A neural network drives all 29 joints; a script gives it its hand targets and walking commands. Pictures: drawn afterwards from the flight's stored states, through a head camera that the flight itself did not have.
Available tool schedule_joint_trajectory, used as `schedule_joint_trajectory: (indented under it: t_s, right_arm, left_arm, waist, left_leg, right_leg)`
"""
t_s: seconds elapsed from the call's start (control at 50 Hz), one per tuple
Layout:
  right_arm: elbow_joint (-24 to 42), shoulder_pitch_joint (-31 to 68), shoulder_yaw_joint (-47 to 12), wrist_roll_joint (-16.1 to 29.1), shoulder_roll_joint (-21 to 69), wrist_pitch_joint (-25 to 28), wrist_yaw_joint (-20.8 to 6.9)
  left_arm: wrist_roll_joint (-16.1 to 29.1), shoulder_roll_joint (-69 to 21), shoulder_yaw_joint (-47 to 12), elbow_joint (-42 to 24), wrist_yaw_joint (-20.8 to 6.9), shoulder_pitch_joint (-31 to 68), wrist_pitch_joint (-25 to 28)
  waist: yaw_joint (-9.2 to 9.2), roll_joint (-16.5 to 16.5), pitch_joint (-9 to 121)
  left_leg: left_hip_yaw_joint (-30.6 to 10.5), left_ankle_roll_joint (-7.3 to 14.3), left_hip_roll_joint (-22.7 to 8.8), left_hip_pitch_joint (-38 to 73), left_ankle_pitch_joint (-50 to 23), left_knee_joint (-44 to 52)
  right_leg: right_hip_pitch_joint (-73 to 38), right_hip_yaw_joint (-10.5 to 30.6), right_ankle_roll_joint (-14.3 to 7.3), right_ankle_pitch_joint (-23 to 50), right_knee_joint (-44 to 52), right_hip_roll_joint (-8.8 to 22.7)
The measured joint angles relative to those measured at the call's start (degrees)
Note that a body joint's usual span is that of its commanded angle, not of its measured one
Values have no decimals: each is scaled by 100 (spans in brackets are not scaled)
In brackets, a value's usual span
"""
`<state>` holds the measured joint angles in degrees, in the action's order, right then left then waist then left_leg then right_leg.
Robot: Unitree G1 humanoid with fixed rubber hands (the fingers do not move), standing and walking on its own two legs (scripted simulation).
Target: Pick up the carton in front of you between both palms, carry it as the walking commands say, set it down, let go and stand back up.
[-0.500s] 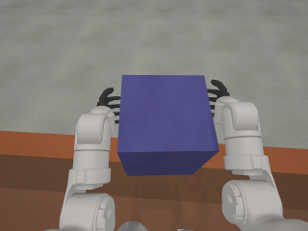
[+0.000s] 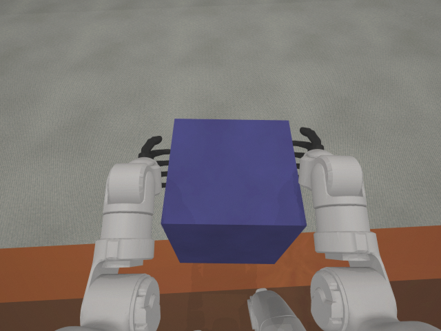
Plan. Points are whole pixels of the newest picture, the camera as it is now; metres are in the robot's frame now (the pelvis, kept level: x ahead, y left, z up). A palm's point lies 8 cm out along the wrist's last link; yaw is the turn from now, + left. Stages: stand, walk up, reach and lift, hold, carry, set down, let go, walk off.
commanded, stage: carry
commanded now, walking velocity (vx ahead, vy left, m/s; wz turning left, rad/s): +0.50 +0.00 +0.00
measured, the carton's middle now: (229, 198) +0.35 -0.04 -0.01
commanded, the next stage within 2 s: none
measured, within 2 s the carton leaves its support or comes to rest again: neither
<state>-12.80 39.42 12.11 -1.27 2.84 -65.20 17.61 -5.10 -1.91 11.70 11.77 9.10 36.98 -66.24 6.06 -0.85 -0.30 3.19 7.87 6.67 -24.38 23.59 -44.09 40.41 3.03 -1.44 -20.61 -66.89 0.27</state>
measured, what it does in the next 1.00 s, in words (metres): goes down: right foot 0.10 m lower, then left foot 0.10 m lower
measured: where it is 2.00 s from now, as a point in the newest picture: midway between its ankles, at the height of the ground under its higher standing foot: (208, 150)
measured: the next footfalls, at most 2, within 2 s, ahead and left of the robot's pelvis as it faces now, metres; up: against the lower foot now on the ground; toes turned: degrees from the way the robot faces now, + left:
right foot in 0.20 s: +0.30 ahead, -0.09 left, -0.10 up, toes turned -1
left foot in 0.60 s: +0.61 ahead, +0.06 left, -0.20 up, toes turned +0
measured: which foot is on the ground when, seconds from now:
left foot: down 0.00-0.20, up 0.22-0.58, down 0.60-1.00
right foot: up 0.00-0.18, down 0.20-0.60, up 0.62-1.00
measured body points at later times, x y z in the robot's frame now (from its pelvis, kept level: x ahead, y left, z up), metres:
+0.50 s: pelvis +0.36 -0.03 -0.12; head +0.40 -0.03 +0.33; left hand +0.71 +0.14 -0.04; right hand +0.75 -0.15 -0.04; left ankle +0.52 +0.11 -0.81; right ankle +0.26 -0.09 -0.81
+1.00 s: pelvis +0.74 -0.01 -0.25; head +0.78 -0.01 +0.20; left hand +1.13 +0.10 -0.16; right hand +1.12 -0.19 -0.13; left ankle +0.57 +0.06 -0.90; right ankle +0.92 -0.10 -0.96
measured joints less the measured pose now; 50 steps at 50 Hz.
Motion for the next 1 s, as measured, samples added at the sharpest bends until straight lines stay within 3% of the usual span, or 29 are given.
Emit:
schedule_joint_trajectory:
  t_s: [0.12,0.16,0.2,0.24,0.26,0.3,0.36,0.4,0.46,0.54,0.56,0.6,0.64,0.68,0.7,0.8,0.92,1.0]
  right_arm:
    - [-16,146,-159,217,-24,119,86]
    - [5,245,-152,246,-41,136,84]
    - [-1,287,-78,188,-97,131,-32]
    - [-149,417,-20,50,-203,195,-260]
    - [-228,454,13,-52,-226,221,-360]
    - [-324,411,87,-264,-215,162,-518]
    - [-359,217,214,-522,-120,20,-674]
    - [-324,100,293,-599,-94,-34,-737]
    - [-121,-25,356,-614,-106,-58,-775]
    - [269,-68,431,-588,-114,-66,-766]
    - [323,-48,427,-593,-101,-52,-756]
    - [329,34,344,-641,-35,-26,-696]
    - [260,169,234,-690,62,79,-557]
    - [62,285,134,-615,116,109,-331]
    - [2,301,112,-545,140,85,-205]
    - [-111,186,80,-165,208,13,223]
    - [54,330,30,34,258,104,362]
    - [94,493,19,66,254,151,367]
  left_arm:
    - [-125,-68,160,-525,-27,-183,-36]
    - [-157,-86,194,-646,-28,-151,-41]
    - [-224,-133,116,-608,16,-70,-48]
    - [-286,-166,29,-488,79,61,-18]
    - [-275,-150,-16,-373,106,125,1]
    - [-176,-114,-109,-142,169,173,-46]
    - [110,-71,-255,44,358,53,-183]
    - [273,-73,-333,115,489,3,-232]
    - [433,-92,-421,147,647,36,-212]
    - [510,-101,-470,56,714,182,-134]
    - [509,-84,-454,31,696,222,-123]
    - [484,0,-393,-14,616,261,-135]
    - [416,144,-322,51,467,367,-76]
    - [266,172,-198,161,316,350,-74]
    - [186,165,-164,230,262,348,-100]
    - [-46,49,-31,268,173,147,-209]
    - [-135,20,101,-309,147,27,-251]
    - [-221,0,160,-532,148,85,-283]
  waist:
    - [251,198,-141]
    - [171,269,-77]
    - [-74,309,64]
    - [-415,134,201]
    - [-538,67,234]
    - [-789,71,307]
    - [-1053,100,281]
    - [-1176,77,197]
    - [-1312,0,71]
    - [-1386,-176,11]
    - [-1343,-208,29]
    - [-1120,-251,102]
    - [-848,35,137]
    - [-590,-3,191]
    - [-457,-14,189]
    - [-65,47,6]
    - [191,255,-168]
    - [170,413,31]
  left_leg:
    - [-115,-65,44,547,1060,-612]
    - [-55,-95,46,652,1312,-1178]
    - [118,-140,-42,586,516,-2233]
    - [-3,-288,-213,170,720,-3503]
    - [-196,-350,-256,-117,707,-3883]
    - [-468,-446,-390,-717,560,-4043]
    - [-681,-606,-640,-1372,306,-3064]
    - [-692,-621,-775,-1695,-248,-2466]
    - [-653,-546,-890,-1904,-1896,-1255]
    - [-382,-477,-809,-1377,-3751,866]
    - [-259,-429,-758,-1168,-4066,1102]
    - [-2,-294,-639,-484,-4223,1571]
    - [-20,-413,-292,-311,-2456,1131]
    - [-64,-191,-156,-253,-972,724]
    - [-60,-178,-114,-246,-707,600]
    - [-12,-59,-49,26,-82,189]
    - [-123,-130,-11,621,941,-278]
    - [-55,-203,64,989,1477,-1196]
  right_leg:
    - [-65,-115,-161,2845,2616,6]
    - [-457,-289,-244,3632,3202,-87]
    - [-1180,-508,-378,3826,3728,-178]
    - [-1503,-670,-660,1745,3446,-383]
    - [-1503,-699,-661,918,3158,-484]
    - [-1457,-745,-454,256,2697,-583]
    - [-1576,-796,-594,-262,2266,-631]
    - [-1757,-785,-589,-567,2148,-619]
    - [-2017,-718,-532,-1042,1947,-599]
    - [-2421,-645,-435,-1827,1478,-611]
    - [-2472,-673,-397,-1949,1165,-603]
    - [-2428,-802,-255,-1152,111,-509]
    - [-1986,-542,-138,-1225,-1225,-323]
    - [-1387,-301,-96,-1102,-1751,-344]
    - [-1095,-242,-80,-970,-1692,-281]
    - [-42,-34,56,-160,-55,0]
    - [121,-95,-65,2659,2493,89]
    - [-705,-432,-206,4024,4213,12]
